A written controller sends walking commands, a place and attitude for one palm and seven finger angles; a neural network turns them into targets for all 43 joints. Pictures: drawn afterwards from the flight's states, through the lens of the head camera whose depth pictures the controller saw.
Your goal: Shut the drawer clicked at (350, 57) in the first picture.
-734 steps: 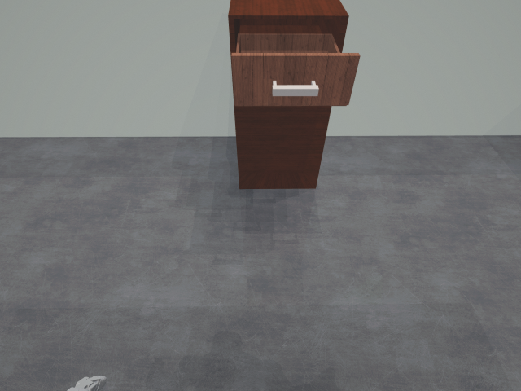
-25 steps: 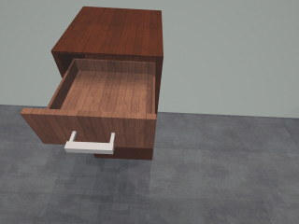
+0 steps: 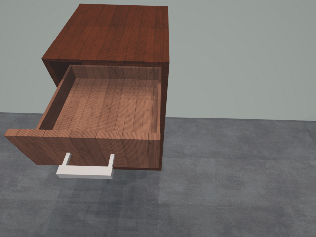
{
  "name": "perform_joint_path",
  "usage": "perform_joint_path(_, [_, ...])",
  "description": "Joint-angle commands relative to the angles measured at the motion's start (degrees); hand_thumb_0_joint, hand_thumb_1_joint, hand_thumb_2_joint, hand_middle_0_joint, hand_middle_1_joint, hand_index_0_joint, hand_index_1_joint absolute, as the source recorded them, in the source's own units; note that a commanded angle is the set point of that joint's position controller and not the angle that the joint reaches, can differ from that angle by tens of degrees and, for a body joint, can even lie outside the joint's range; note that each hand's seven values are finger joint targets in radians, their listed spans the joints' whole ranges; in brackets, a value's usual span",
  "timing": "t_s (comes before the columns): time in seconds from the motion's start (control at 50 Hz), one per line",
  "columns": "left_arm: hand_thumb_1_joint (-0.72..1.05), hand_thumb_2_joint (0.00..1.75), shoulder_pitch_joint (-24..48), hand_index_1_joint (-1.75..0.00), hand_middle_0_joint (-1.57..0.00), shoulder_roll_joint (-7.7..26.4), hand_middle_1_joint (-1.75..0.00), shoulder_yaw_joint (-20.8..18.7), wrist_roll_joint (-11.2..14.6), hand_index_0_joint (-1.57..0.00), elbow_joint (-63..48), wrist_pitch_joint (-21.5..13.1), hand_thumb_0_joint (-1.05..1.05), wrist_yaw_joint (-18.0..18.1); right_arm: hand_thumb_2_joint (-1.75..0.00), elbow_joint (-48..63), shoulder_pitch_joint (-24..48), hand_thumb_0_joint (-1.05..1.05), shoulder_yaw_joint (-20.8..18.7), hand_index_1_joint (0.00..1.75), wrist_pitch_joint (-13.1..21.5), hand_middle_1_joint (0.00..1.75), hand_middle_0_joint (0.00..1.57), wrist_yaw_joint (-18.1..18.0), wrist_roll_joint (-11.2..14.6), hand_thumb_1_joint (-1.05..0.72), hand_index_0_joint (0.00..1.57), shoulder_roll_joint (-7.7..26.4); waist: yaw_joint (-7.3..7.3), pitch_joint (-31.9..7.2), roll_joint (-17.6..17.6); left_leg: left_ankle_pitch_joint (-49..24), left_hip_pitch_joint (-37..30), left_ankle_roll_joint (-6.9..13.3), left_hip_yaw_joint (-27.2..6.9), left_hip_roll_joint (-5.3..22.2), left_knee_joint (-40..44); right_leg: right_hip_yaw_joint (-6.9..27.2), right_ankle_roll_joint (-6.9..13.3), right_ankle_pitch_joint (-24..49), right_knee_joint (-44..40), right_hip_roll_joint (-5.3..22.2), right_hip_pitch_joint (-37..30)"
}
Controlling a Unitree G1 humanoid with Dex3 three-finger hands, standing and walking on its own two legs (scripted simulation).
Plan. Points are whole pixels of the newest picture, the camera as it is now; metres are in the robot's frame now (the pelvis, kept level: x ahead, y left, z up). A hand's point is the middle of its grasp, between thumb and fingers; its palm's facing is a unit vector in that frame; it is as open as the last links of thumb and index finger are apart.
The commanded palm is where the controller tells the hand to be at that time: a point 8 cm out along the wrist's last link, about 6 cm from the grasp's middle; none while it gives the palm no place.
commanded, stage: come to a stop and stand still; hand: left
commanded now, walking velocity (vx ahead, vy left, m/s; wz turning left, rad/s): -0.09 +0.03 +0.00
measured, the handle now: (88, 164) +0.28 +0.21 +0.01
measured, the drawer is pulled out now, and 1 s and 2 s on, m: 0.29 0.29 0.29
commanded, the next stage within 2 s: look again from close up in 0.84 s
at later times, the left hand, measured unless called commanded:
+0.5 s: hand out of the picture +0.01 +0.19 -0.16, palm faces +0.01 -0.96 -0.28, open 7.4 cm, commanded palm none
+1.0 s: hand out of the picture -0.15 +0.15 -0.17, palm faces +0.05 -0.98 -0.18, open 7.4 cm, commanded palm none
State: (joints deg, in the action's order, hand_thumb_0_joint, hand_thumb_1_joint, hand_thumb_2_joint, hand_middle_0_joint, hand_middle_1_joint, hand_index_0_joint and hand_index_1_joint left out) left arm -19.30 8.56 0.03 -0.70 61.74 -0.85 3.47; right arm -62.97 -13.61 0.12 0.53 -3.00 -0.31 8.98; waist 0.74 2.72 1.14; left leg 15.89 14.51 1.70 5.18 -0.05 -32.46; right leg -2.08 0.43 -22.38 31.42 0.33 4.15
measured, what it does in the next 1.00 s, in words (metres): shifts its weight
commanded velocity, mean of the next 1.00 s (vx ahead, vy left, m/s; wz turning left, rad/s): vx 0.00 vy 0.00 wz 0.00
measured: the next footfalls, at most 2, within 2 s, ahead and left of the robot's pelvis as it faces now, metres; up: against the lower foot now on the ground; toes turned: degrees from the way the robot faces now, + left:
none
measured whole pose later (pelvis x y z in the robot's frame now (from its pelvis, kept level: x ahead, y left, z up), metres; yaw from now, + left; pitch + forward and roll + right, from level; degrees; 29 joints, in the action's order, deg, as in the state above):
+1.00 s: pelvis -0.09 -0.01 +0.00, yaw +1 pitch -1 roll +0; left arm -23.5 8.6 1.4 -0.9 63.7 0.2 1.6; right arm -62.1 -17.9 0.1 -0.2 -1.1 -0.7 8.9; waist 0.5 0.4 -0.4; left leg 7.6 17.7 0.2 2.1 1.2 -26.7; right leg -2.4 2.8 -16.6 29.1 -2.0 11.4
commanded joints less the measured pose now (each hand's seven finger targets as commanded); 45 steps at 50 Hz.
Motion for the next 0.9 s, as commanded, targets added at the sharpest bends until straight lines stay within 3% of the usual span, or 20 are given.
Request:
perform_joint_path(0.0, [0.90,0.90,-6.67,-0.30,-0.20,8.05,-0.30,-2.08,-0.02,-0.20,-2.19,0.14,0.00,0.47,-0.90,3.18,-4.32,0.00,-1.91,0.30,0.37,0.30,0.20,0.13,-0.05,-0.90,0.20,6.00,-0.57,-3.92,1.83,-35.10,-5.46,1.35,-2.00,4.71,0.36,3.50,0.36,51.09,0.85,7.63,1.98])
perform_joint_path(0.12, [0.90,0.90,-2.79,-0.30,-0.20,6.49,-0.30,-2.12,-0.08,-0.20,-5.22,0.55,0.00,0.12,-0.90,4.40,-3.70,0.00,-2.34,0.30,0.55,0.30,0.20,0.27,-0.22,-0.90,0.20,6.94,-0.50,-5.11,-1.90,-40.67,-9.18,3.32,-5.48,7.79,2.94,2.38,-0.19,28.94,-0.70,5.05,6.04])
perform_joint_path(0.14, [0.90,0.90,-4.05,-0.30,-0.20,7.10,-0.30,-2.02,-0.31,-0.20,-4.72,-1.40,0.00,1.74,-0.90,9.21,-1.04,0.00,-3.30,0.30,1.18,0.30,0.20,0.76,-0.05,-0.90,0.20,9.74,-1.91,-2.04,-0.98,-43.66,-12.02,1.90,-3.80,7.23,-9.49,4.71,-2.28,43.85,-4.88,5.17,15.56])
perform_joint_path(0.16, [0.90,0.90,-1.48,-0.30,-0.20,9.32,-0.30,-2.58,-0.87,-0.20,-8.56,-1.65,0.00,0.98,-0.90,9.86,-6.21,0.00,-2.68,0.30,0.76,0.30,0.20,1.59,-0.11,-0.90,0.20,6.66,-2.59,-4.13,1.50,-24.46,-0.66,1.85,-5.69,6.67,-6.83,4.99,0.72,41.93,-3.36,7.93,6.03])
perform_joint_path(0.18, [0.90,0.90,-1.66,-0.30,-0.20,9.32,-0.30,-2.33,-0.63,-0.20,-9.08,-1.90,0.00,0.72,-0.90,10.15,-4.14,0.00,-2.25,0.30,0.70,0.30,0.20,1.38,-0.47,-0.90,0.20,5.94,-1.72,-3.49,1.49,-16.82,2.37,1.75,-3.84,4.46,-6.09,7.10,2.48,50.66,-1.70,9.30,3.61])
perform_joint_path(0.2, [0.90,0.90,-1.07,-0.30,-0.20,10.55,-0.30,-2.52,-0.68,-0.20,-9.61,-2.16,0.00,0.61,-0.90,10.95,-3.98,0.00,-2.07,0.30,0.70,0.30,0.20,1.54,-0.70,-0.90,0.20,5.26,-2.03,-4.13,0.51,-13.98,3.94,1.00,-2.01,2.58,-4.80,7.00,3.68,60.38,1.08,10.56,0.36])
perform_joint_path(0.24, [0.90,0.90,-1.00,-0.30,-0.20,11.76,-0.30,-2.43,-0.50,-0.20,-10.96,-2.13,0.00,0.42,-0.90,11.36,-7.02,0.00,-2.08,0.30,1.08,0.30,0.20,1.62,-0.68,-0.90,0.20,6.25,-3.28,-9.42,0.32,-17.39,0.26,2.11,-1.55,1.18,-2.83,5.65,4.14,64.55,7.25,9.40,-1.61])
perform_joint_path(0.26, [0.90,0.90,-0.13,-0.30,-0.20,11.45,-0.30,-2.38,-0.12,-0.20,-11.78,-1.88,0.00,0.28,-0.90,11.23,-8.64,0.00,-2.29,0.30,1.22,0.30,0.20,1.52,-0.70,-0.90,0.20,7.36,-3.74,-11.64,-0.01,-26.60,-4.02,3.15,-3.09,2.67,-2.53,3.55,2.99,58.34,9.86,7.45,0.12])
perform_joint_path(0.3, [0.90,0.90,1.07,-0.30,-0.20,8.95,-0.30,-1.75,0.60,-0.20,-12.84,-1.09,0.00,0.26,-0.90,11.18,-9.48,0.00,-2.70,0.30,1.11,0.30,0.20,0.89,-0.78,-0.90,0.20,10.02,-3.27,-10.69,-7.07,-43.14,-10.19,7.74,-12.00,9.49,-1.02,0.79,0.91,28.82,13.58,1.95,8.82])
perform_joint_path(0.32, [0.90,0.90,1.95,-0.30,-0.20,7.76,-0.30,-1.53,0.89,-0.20,-12.93,-0.23,0.00,0.08,-0.90,11.15,-7.38,0.00,-2.45,0.30,0.66,0.30,0.20,0.86,-0.57,-0.90,0.20,10.60,-2.09,-7.66,-10.78,-43.36,-7.36,10.22,-16.78,13.30,3.85,0.44,0.78,0.51,14.67,-0.44,11.55])
perform_joint_path(0.34, [0.90,0.90,2.62,-0.30,-0.20,7.17,-0.30,-1.33,0.68,-0.20,-12.68,0.68,0.00,-0.23,-0.90,11.59,-4.07,0.00,-2.12,0.30,0.37,0.30,0.20,0.98,-0.65,-0.90,0.20,10.16,-0.59,-2.82,-10.30,-36.82,-1.96,10.81,-17.43,14.20,6.59,1.36,0.86,-11.22,12.62,-0.12,12.05])
perform_joint_path(0.38, [0.90,0.90,0.42,-0.30,-0.20,6.59,-0.30,-1.06,0.39,-0.20,-11.15,1.19,0.00,-0.79,-0.90,12.80,0.06,0.00,-1.62,0.30,0.10,0.30,0.20,1.36,-0.82,-0.90,0.20,9.45,1.40,3.26,-4.81,-15.26,7.54,7.65,-14.66,11.11,7.53,1.81,1.40,-4.92,0.79,0.74,7.66])
perform_joint_path(0.4, [0.90,0.90,-0.18,-0.30,-0.20,7.76,-0.30,-1.23,-0.11,-0.20,-10.50,0.91,0.00,-0.93,-0.90,12.86,1.15,0.00,-1.43,0.30,-0.20,0.30,0.20,1.51,-0.65,-0.90,0.20,8.36,1.71,3.82,-1.22,-7.16,9.54,4.67,-12.35,7.54,6.07,5.42,2.21,-0.15,-5.06,2.07,6.89])
perform_joint_path(0.44, [0.90,0.90,2.45,-0.30,-0.20,10.52,-0.30,-0.77,-0.14,-0.20,-10.70,0.69,0.00,-1.27,-0.90,12.45,-0.96,0.00,-1.31,0.30,-1.30,0.30,0.20,2.32,-0.58,-0.90,0.20,6.75,-1.22,3.60,4.52,7.45,4.42,0.03,-5.17,1.89,1.60,14.31,5.94,-10.53,-13.71,10.02,16.55])
perform_joint_path(0.48, [0.90,0.90,7.05,-0.30,-0.20,11.63,-0.30,-1.11,-0.10,-0.20,-12.33,0.93,0.00,-1.15,-0.90,10.59,-3.16,0.00,-1.79,0.30,-2.08,0.30,0.20,2.75,-0.98,-0.90,0.20,6.72,-2.55,7.07,10.29,5.51,-1.67,-0.67,-3.25,1.96,-4.01,15.41,7.22,-22.41,-18.41,10.89,28.34])
perform_joint_path(0.54, [0.90,0.90,7.76,-0.30,-0.20,10.59,-0.30,-0.99,-0.09,-0.20,-12.25,1.29,0.00,-1.24,-0.90,8.02,-8.47,0.00,-1.44,0.30,-1.60,0.30,0.20,2.85,-1.05,-0.90,0.20,5.82,-4.02,6.56,5.05,4.90,-3.30,-0.06,-5.07,2.54,0.74,9.23,4.93,-19.12,-13.25,6.61,29.09])
perform_joint_path(0.62, [0.90,0.90,1.40,-0.30,-0.20,9.07,-0.30,-1.24,0.11,-0.20,-10.01,1.62,0.00,-1.52,-0.90,8.04,-6.49,0.00,-1.45,0.30,-0.60,0.30,0.20,2.42,-1.35,-0.90,0.20,7.80,-0.69,6.33,-5.74,19.15,9.08,2.12,-14.10,6.71,15.86,5.14,2.57,-12.89,-5.64,1.49,17.30])
perform_joint_path(0.66, [0.90,0.90,-1.69,-0.30,-0.20,7.92,-0.30,-1.33,-0.15,-0.20,-8.43,1.63,0.00,-1.73,-0.90,8.13,-5.03,0.00,-1.68,0.30,-0.40,0.30,0.20,2.24,-1.29,-0.90,0.20,8.81,0.73,3.80,-7.51,23.17,12.80,3.09,-16.67,8.42,19.82,3.15,2.20,-7.96,-1.84,0.15,11.16])
perform_joint_path(0.78, [0.90,0.90,-5.07,-0.30,-0.20,6.03,-0.30,-0.66,-0.06,-0.20,-4.43,0.41,0.00,-2.08,-0.90,5.86,-5.28,0.00,-1.43,0.30,0.32,0.30,0.20,1.78,-0.67,-0.90,0.20,7.12,0.64,-3.51,-4.85,12.83,4.80,2.17,-12.77,6.67,16.64,5.36,2.76,-2.09,-6.90,2.24,8.79])
perform_joint_path(0.88, [0.90,0.90,-2.23,-0.30,-0.20,6.87,-0.30,-0.06,0.08,-0.20,-2.92,-0.78,0.00,-1.90,-0.90,3.45,-7.64,0.00,-0.96,0.30,0.26,0.30,0.20,1.99,-0.29,-0.90,0.20,5.01,-1.90,0.27,1.71,0.78,-2.53,0.04,-7.38,4.17,8.84,10.32,3.65,-7.72,-15.03,6.22,18.53])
